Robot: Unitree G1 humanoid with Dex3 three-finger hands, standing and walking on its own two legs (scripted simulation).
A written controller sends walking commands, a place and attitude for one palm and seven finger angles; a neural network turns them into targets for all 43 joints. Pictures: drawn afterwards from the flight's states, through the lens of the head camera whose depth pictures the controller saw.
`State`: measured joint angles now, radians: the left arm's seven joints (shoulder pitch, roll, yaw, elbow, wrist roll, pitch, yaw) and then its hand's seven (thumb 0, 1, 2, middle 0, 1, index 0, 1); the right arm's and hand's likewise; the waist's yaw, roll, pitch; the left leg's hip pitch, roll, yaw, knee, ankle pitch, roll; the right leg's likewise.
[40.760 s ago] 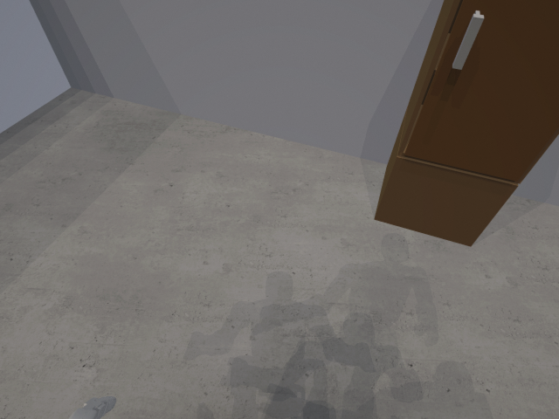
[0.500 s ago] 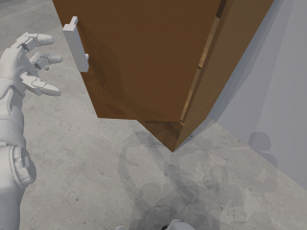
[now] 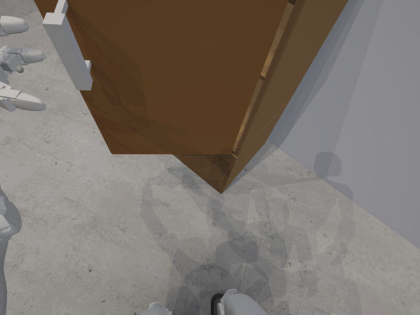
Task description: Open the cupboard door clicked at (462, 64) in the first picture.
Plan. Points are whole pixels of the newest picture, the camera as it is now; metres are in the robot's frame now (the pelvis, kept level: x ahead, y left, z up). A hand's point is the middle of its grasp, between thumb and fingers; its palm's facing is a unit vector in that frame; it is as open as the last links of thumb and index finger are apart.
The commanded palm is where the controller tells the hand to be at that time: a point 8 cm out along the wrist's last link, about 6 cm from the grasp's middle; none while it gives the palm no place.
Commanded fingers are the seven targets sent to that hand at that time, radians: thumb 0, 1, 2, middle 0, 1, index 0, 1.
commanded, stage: move the hooked fingers beside the handle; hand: left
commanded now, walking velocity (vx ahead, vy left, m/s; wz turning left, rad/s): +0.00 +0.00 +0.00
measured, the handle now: (74, 47) +0.56 +0.19 +0.13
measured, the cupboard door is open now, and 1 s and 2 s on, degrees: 43 42 42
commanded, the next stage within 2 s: slide the fingers in behind the handle in 0.72 s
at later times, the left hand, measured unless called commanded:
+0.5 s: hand (23, 78) +0.50 +0.25 +0.13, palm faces -0.03 -1.00 +0.01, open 14.0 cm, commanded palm +0.48 +0.30 +0.13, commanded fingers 0.00 -0.50 0.30 -0.30 -1.20 -0.30 -1.20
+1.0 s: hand (42, 65) +0.52 +0.23 +0.13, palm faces -0.06 -1.00 +0.03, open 14.0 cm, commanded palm +0.50 +0.28 +0.12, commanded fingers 0.00 -0.50 0.30 -0.30 -1.20 -0.30 -1.20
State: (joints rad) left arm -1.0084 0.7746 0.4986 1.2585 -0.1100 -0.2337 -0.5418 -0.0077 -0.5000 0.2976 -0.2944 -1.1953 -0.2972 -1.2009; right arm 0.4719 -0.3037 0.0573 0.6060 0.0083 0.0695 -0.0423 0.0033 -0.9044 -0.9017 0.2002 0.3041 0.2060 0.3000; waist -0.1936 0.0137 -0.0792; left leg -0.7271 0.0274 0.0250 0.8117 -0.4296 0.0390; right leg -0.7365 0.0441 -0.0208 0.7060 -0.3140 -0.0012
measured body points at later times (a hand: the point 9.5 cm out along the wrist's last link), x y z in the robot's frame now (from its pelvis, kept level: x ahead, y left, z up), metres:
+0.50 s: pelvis +0.00 +0.00 +0.00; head +0.11 +0.02 +0.43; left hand +0.49 +0.31 +0.13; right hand +0.03 -0.27 -0.11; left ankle -0.04 +0.09 -0.70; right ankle +0.00 -0.13 -0.70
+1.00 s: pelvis +0.00 -0.01 +0.00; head +0.12 +0.02 +0.43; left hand +0.52 +0.28 +0.13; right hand -0.04 -0.27 -0.10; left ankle -0.04 +0.09 -0.70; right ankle +0.00 -0.13 -0.70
